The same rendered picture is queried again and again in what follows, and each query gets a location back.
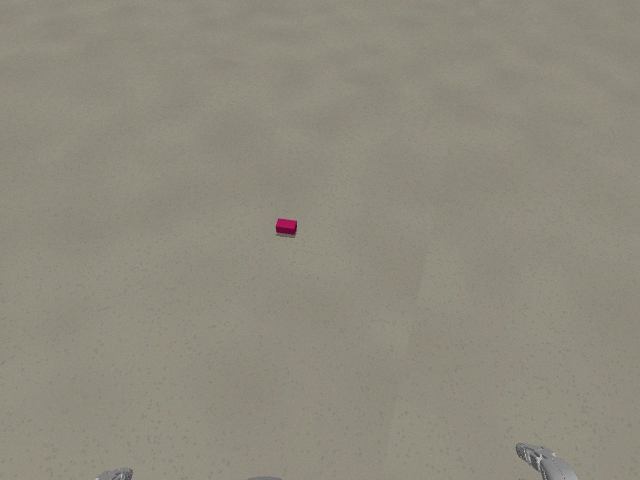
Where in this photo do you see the small box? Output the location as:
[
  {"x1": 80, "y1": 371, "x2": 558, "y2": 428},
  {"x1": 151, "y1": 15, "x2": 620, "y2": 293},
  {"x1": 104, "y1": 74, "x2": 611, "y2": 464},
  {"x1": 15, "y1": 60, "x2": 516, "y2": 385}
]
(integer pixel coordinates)
[{"x1": 276, "y1": 218, "x2": 297, "y2": 235}]

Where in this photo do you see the right robot hand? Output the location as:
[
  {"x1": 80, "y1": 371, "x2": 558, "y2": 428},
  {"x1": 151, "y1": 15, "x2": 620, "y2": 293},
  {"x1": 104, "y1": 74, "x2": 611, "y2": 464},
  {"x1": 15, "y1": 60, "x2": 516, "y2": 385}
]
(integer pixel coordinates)
[{"x1": 515, "y1": 443, "x2": 580, "y2": 480}]

